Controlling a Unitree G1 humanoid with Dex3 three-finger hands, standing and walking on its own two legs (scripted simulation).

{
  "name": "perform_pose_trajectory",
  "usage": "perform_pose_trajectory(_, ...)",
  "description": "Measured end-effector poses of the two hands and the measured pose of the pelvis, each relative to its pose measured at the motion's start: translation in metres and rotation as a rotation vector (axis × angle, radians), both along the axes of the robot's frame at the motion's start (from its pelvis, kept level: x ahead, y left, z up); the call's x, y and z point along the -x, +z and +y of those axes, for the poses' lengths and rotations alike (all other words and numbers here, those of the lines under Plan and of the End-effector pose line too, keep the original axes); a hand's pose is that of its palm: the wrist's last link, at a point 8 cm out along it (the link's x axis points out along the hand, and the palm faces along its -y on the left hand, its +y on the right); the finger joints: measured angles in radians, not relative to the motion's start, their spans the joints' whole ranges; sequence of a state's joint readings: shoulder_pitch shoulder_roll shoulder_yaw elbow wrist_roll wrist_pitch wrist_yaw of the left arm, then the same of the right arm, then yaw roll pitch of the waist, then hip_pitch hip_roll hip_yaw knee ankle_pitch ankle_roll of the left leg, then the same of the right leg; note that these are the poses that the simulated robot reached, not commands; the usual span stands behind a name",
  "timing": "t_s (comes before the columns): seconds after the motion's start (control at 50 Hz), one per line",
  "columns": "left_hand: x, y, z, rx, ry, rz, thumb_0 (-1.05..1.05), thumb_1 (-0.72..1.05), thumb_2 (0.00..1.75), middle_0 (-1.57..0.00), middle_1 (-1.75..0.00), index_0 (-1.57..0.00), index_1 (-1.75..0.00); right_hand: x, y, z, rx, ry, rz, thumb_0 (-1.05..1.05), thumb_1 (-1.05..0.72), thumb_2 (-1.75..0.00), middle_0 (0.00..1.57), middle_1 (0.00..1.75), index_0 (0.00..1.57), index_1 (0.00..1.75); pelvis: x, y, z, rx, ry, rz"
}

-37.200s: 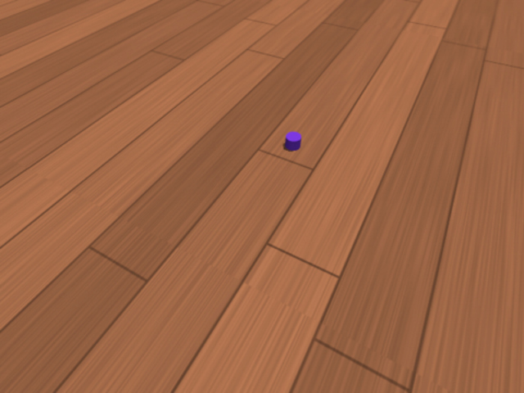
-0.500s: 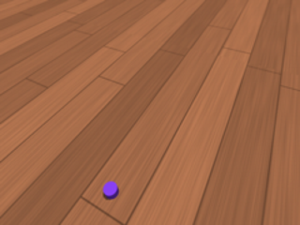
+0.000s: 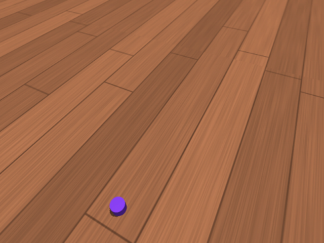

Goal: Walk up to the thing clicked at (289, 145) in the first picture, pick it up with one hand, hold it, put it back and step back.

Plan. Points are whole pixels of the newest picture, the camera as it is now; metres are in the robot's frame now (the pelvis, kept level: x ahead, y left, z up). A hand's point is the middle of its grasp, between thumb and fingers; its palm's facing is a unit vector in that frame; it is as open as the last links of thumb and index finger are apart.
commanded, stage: stand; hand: left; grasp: from above
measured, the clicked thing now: (118, 206) +0.46 +0.28 -0.75
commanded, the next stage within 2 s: step back in 0.04 s
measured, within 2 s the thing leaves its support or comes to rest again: neither
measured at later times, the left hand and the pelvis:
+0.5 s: hand out of the picture +0.07 +0.31 -0.18, palm faces -0.02 -0.93 -0.38, open 7.4 cm; pelvis -0.07 +0.04 -0.02, yaw -1 degrees
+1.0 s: hand out of the picture -0.06 +0.30 -0.16, palm faces +0.01 -0.91 -0.41, open 7.4 cm; pelvis -0.19 +0.03 -0.02, yaw +1 degrees
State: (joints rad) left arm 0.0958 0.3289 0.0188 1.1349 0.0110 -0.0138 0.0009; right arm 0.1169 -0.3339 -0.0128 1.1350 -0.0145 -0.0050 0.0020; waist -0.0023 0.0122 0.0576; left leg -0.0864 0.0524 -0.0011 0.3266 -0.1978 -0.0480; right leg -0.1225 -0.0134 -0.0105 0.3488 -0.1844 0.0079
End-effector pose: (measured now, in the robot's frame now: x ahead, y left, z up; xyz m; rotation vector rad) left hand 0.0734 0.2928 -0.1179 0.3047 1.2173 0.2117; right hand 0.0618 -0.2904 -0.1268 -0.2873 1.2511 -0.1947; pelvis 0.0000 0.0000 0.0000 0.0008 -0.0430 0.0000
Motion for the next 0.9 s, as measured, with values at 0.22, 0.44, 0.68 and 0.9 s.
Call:
perform_pose_trajectory(0.22, 0.0, -0.006, 0.024, -0.032, 0.008, -0.015, 0.01, 0.91, 0.9, -0.2, -0.3, -0.2, -0.3, 0.002, -0.004, -0.008, 0.039, -0.002, -0.004, 0.0, -0.9, -0.9, 0.21, 0.3, 0.21, 0.3, 0.025, -0.012, 0.01, 0.008, 0.004, 0.019)
perform_pose_trajectory(0.44, -0.005, -0.021, 0.06, -0.048, -0.033, -0.085, 0.01, 0.91, 0.9, -0.2, -0.3, -0.2, -0.3, 0.058, 0.002, 0.015, 0.099, 0.009, 0.033, 0.0, -0.9, -0.9, 0.21, 0.29, 0.21, 0.3, 0.062, -0.023, 0.039, 0.019, -0.001, 0.02)
perform_pose_trajectory(0.68, 0.068, -0.023, 0.036, -0.048, -0.093, -0.021, 0.01, 0.91, 0.9, -0.2, -0.3, -0.2, -0.3, 0.095, -0.013, 0.006, 0.067, -0.012, -0.08, 0.0, -0.9, -0.9, 0.21, 0.3, 0.21, 0.3, 0.113, -0.031, 0.026, 0.002, -0.073, 0.008)
perform_pose_trajectory(0.9, 0.132, 0.006, 0.03, -0.072, -0.054, -0.069, 0.01, 0.9, 0.9, -0.2, -0.3, -0.2, -0.3, 0.153, -0.012, -0.003, 0.058, -0.001, -0.027, 0.0, -0.9, -0.9, 0.21, 0.3, 0.21, 0.3, 0.163, -0.017, 0.024, -0.018, -0.028, 0.016)
